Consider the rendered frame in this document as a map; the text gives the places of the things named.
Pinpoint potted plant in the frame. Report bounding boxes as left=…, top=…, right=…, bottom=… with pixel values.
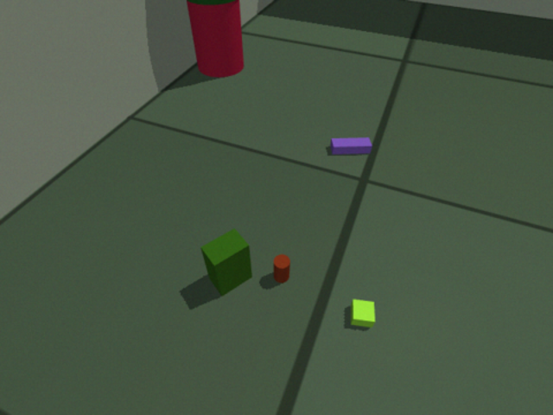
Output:
left=187, top=0, right=244, bottom=77

